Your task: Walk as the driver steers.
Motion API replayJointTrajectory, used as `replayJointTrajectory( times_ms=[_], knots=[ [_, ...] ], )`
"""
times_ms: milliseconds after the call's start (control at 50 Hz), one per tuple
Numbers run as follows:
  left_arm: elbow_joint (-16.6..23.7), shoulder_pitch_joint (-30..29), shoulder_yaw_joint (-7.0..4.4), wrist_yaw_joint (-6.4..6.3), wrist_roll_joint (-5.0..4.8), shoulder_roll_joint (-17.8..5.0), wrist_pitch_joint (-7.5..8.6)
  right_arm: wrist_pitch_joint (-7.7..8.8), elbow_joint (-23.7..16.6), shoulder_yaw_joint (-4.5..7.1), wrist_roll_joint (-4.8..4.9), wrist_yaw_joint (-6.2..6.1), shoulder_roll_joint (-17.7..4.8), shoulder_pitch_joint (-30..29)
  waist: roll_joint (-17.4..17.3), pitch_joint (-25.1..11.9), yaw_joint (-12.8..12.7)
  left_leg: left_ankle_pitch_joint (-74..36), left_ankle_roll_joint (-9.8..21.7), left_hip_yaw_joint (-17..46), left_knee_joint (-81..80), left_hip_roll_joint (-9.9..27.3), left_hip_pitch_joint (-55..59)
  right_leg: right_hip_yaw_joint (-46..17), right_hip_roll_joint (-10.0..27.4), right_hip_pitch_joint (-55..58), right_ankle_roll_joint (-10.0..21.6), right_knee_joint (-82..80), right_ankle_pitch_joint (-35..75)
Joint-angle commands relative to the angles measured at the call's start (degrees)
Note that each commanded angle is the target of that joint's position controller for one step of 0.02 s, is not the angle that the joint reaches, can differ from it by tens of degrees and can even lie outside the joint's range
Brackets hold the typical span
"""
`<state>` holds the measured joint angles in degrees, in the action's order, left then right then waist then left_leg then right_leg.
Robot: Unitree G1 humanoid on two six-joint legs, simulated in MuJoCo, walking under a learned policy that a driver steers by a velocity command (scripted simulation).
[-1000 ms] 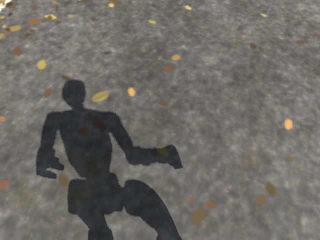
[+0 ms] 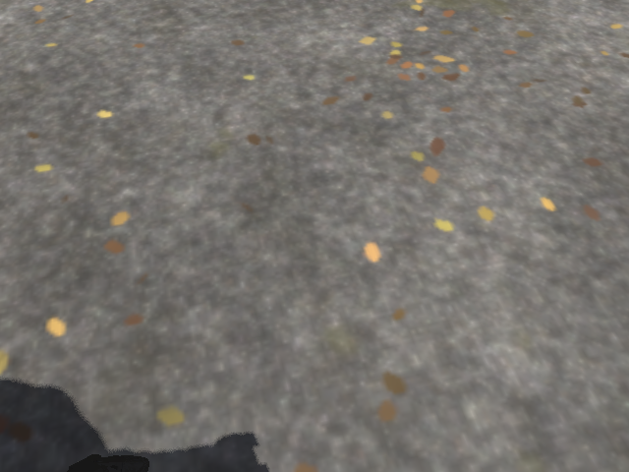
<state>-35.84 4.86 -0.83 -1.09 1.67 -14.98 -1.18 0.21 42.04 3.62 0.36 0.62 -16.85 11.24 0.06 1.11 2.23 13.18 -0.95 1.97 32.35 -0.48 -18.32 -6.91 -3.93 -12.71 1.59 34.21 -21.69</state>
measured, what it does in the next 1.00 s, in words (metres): walks ahead, turning left: right foot, then left foot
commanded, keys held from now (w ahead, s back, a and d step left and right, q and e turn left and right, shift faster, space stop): q+shift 0.18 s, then w+q+shift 0.30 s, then w+shift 0.06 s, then w+e+shift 0.46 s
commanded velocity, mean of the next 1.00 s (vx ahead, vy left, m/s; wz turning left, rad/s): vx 0.59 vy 0.00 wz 0.27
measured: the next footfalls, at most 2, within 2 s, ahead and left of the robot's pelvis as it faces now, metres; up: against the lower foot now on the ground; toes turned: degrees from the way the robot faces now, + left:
right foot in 0.26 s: +0.06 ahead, -0.12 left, +0.00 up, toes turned +19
left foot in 0.80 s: +0.31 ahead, +0.34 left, +0.00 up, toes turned +25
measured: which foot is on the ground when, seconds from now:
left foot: down 0.00-0.26, up 0.28-0.78, down 0.80-1.00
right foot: down 0.00-0.00, up 0.02-0.24, down 0.26-0.82, up 0.84-1.00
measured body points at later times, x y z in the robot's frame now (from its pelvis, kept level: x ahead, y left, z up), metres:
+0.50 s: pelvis +0.07 -0.02 +0.01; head +0.08 -0.03 +0.46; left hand -0.01 +0.27 -0.08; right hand +0.35 -0.20 -0.07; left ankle +0.07 +0.18 -0.61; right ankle +0.02 -0.13 -0.73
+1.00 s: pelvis +0.34 +0.21 +0.00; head +0.37 +0.21 +0.45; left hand +0.34 +0.52 -0.11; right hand +0.49 -0.04 -0.11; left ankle +0.28 +0.32 -0.73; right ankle +0.37 +0.06 -0.62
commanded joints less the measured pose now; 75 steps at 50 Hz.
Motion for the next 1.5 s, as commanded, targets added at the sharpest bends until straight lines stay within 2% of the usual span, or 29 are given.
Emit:
replayJointTrajectory(
  times_ms=[20,80,180,240,260,280,300,340,460,580,700,760,800,820,840,860,900,960,1060,1140,1180,1240,1260,1280,1300,1320,1360,1420,1500],
  knots=[
    [3.0,4.1,-3.76,-1.33,0.39,-10.2,0.95,1.66,-6.1,3.20,0.56,0.19,-12.7,-4.0,-11.5,-2.8,-4.6,-27.6,14.3,23.5,-9.7,13.0,5.1,4.3,-0.8,-4.6,-2.4,7.2,0.9],
    [5.6,-1.4,-4.02,-1.48,-1.38,-8.3,0.58,2.56,-4.1,3.60,0.16,-0.47,-12.6,3.8,-11.2,-6.7,-0.3,-29.7,18.0,32.5,-11.2,17.3,16.9,-0.9,-1.6,-18.6,-3.6,25.6,-18.5],
    [4.0,-0.2,-3.62,0.17,-2.52,-4.2,1.67,-1.61,-6.8,4.59,1.86,-3.17,-11.2,-3.0,-9.4,-8.8,-2.3,-22.5,10.6,24.8,-10.1,8.5,12.4,1.2,-1.5,-11.0,-5.4,7.3,-4.8],
    [0.9,8.7,-4.72,1.49,-3.69,-5.1,2.22,-2.76,-8.9,4.34,2.69,-3.34,-10.5,-5.9,-10.0,-9.7,-6.7,19.8,7.9,24.6,-13.3,4.1,-5.4,4.4,-1.5,9.2,-2.7,-10.0,5.8],
    [-1.0,14.9,-5.95,0.97,-3.53,-8.0,2.23,-2.34,-9.7,3.64,2.26,-3.21,-8.3,-6.6,-6.7,-8.4,-9.4,25.5,4.2,20.8,-6.6,0.5,-19.0,0.9,3.6,21.5,-0.8,-13.0,3.4],
    [-0.5,17.2,-6.90,0.52,-2.55,-13.1,2.38,-1.67,-10.4,1.82,1.73,-2.59,-1.4,-4.0,8.5,-9.3,-8.1,23.4,1.7,10.7,14.4,-6.4,-28.7,-21.2,20.7,25.3,4.0,-19.6,-16.9],
    [1.1,11.8,-6.94,1.10,0.84,-16.0,3.72,0.07,-13.3,1.96,2.17,-2.27,-3.5,-5.6,13.0,-2.2,-5.4,15.6,1.5,12.2,23.8,-1.0,-36.5,-37.4,28.6,15.0,9.0,-26.1,-28.5],
    [2.7,5.2,-5.41,-0.03,-0.89,-10.2,5.63,0.71,-10.9,3.34,1.50,-1.67,-8.9,-3.3,7.8,2.5,-2.5,5.5,0.7,9.7,31.6,2.6,-37.7,-25.5,23.9,12.4,6.8,-26.2,-22.8],
    [-0.8,15.1,-4.39,-0.11,-0.61,-8.8,7.52,1.44,-10.2,2.01,1.96,-0.16,-5.4,-3.1,4.9,3.9,-5.9,-9.4,-0.8,4.7,42.3,5.6,-38.7,-1.7,17.1,12.1,2.9,-26.1,-2.3],
    [-5.6,22.8,-3.45,0.82,-0.29,-7.4,7.32,2.41,-12.3,0.51,2.30,0.78,-2.7,-8.8,2.4,10.3,-7.3,-12.8,-0.4,7.0,31.3,3.4,-42.9,1.8,19.6,14.4,7.2,-29.2,2.5],
    [-10.7,28.0,-2.58,0.62,-3.33,-9.1,5.32,5.88,-17.0,-1.88,1.72,4.49,0.1,-20.7,3.4,13.1,-8.5,-9.3,1.5,-3.4,10.5,4.7,-34.1,2.9,21.8,19.1,9.9,-30.8,22.0],
    [-12.5,27.3,-3.06,0.34,-3.19,-13.1,5.14,6.30,-17.0,0.01,1.79,3.97,-4.6,-14.4,10.3,4.5,-1.9,-2.8,4.4,-5.7,3.3,-1.5,-10.0,5.2,21.7,18.0,8.1,-19.9,58.3],
    [-12.2,23.0,-2.63,0.01,-1.64,-13.4,5.72,4.87,-10.6,3.62,2.83,1.46,-11.2,12.2,13.2,-10.9,13.8,-3.6,6.8,-0.7,5.0,1.6,29.8,7.4,17.8,-1.5,4.3,9.0,59.1],
    [-8.9,26.3,-0.27,0.36,0.07,-2.7,6.69,4.25,-7.7,4.61,1.11,-0.14,-17.1,20.6,-3.1,-23.8,10.4,14.1,8.5,22.4,4.2,18.5,51.3,4.9,9.1,-19.7,2.3,32.2,7.8],
    [-7.7,28.0,-0.17,0.73,-4.37,-2.6,8.59,5.02,-8.1,3.60,-1.38,0.43,-15.3,21.6,-13.2,-35.3,8.8,35.0,12.6,45.4,-10.4,25.3,51.5,-5.0,5.1,-24.0,2.4,43.2,-6.3],
    [-5.4,20.0,-1.93,0.32,-7.08,-6.5,8.51,5.47,-6.7,2.50,-1.05,0.79,-10.6,17.6,-11.7,-21.5,8.3,34.4,10.1,41.7,-16.9,23.1,42.9,-3.9,7.2,-31.3,2.0,48.2,-2.7],
    [-4.5,15.5,-1.85,-0.29,-5.49,-4.4,7.34,5.88,-4.6,1.30,-0.39,0.79,-5.5,10.5,-5.5,-5.8,3.7,16.2,8.7,23.7,-16.9,20.7,24.5,-0.3,12.1,-32.4,1.4,46.6,5.6],
    [-5.9,19.5,-2.22,1.08,-5.35,-0.9,3.46,6.67,-2.2,0.52,-1.19,1.03,0.7,3.6,-8.0,-0.2,-2.8,1.5,7.5,5.8,-20.2,16.1,11.2,0.1,16.1,-25.0,1.0,44.0,10.2],
    [-1.8,11.0,-2.03,1.64,-4.13,-1.6,1.41,7.29,-1.0,0.97,-1.49,0.00,-1.6,-0.8,-5.0,9.4,-5.1,-10.0,7.0,-10.6,-25.7,12.7,4.4,3.0,15.4,-30.0,-0.1,34.9,18.6],
    [1.4,2.2,-1.59,4.27,-3.67,-3.3,2.73,6.82,-0.2,2.29,-0.75,-1.20,-8.1,2.9,1.5,11.2,-2.6,-19.1,5.6,-17.1,-27.2,13.6,13.0,9.5,12.8,-28.5,2.8,17.0,27.0],
    [2.3,1.7,-2.51,5.17,-3.96,-5.8,3.08,5.88,-0.4,3.03,-0.69,-1.56,-12.0,3.3,-0.1,7.8,-3.9,-46.5,4.5,-18.9,-21.3,13.9,18.9,15.5,7.8,-21.9,4.8,12.4,26.4],
    [-0.9,22.1,-6.62,4.44,-4.99,-14.0,1.14,3.78,-2.5,4.28,0.94,-1.31,-16.7,-0.5,-7.2,-5.2,-16.1,-77.0,5.1,-17.1,8.0,15.6,18.7,17.6,1.2,4.1,9.1,14.8,13.6],
    [-4.4,34.0,-8.93,3.37,-5.02,-18.1,0.40,4.28,-2.9,3.50,1.35,-0.89,-14.0,-2.9,-4.0,-9.4,-21.6,-64.6,3.7,-15.9,27.5,12.1,7.8,13.1,0.7,22.8,11.4,9.1,16.0],
    [-5.7,31.7,-9.28,2.68,-4.97,-20.3,-0.05,6.42,-4.5,0.26,0.18,-0.26,-2.3,-3.8,19.9,-1.7,-16.4,11.0,0.6,-13.5,59.2,-3.8,-10.8,0.6,4.6,26.9,15.9,3.9,23.5],
    [-1.1,23.7,-6.84,3.30,-2.28,-18.6,2.48,9.34,-9.4,-1.58,1.45,0.30,0.9,6.6,26.1,-15.9,-4.3,20.8,1.3,3.3,68.8,-7.4,-28.1,-39.1,15.8,36.3,28.3,-11.3,-5.4],
    [1.7,22.4,-6.22,3.67,-2.12,-13.0,3.92,10.96,-9.9,-0.85,1.72,0.55,-6.6,-0.1,11.9,-15.5,-8.3,14.2,4.5,8.9,63.0,-3.2,-28.1,-46.1,18.0,32.8,24.5,-20.5,-18.6],
    [0.7,18.9,-5.48,4.55,-2.18,-10.3,6.68,10.36,-10.4,-0.57,1.47,-0.45,-6.4,-5.3,-7.6,-3.2,-3.2,7.4,5.2,8.2,49.5,1.1,-24.4,-40.5,16.0,15.4,19.0,-22.5,-15.2],
    [1.9,12.3,-5.09,3.01,-2.54,-9.8,7.04,8.08,-9.2,0.04,-0.48,-0.72,-6.3,-2.8,-4.7,1.5,0.9,4.0,1.3,9.1,38.5,3.5,-16.8,-27.6,9.3,0.8,18.6,-21.5,-1.2],
    [-0.1,15.0,-4.43,0.36,-3.69,-8.1,6.14,7.12,-13.3,-1.23,-1.84,-0.98,-2.2,-14.7,-2.2,5.8,-3.8,-8.1,-3.1,3.6,15.9,2.0,-13.3,-16.0,3.3,-7.9,15.9,-21.8,11.1]
  ],
)
Velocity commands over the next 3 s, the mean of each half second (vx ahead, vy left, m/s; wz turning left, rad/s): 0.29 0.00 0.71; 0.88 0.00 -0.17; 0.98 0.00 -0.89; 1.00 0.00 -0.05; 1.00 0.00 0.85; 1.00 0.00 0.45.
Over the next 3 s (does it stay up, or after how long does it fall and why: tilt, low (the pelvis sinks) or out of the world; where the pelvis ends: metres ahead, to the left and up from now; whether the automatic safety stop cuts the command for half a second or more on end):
stays up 2.06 0.39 -0.01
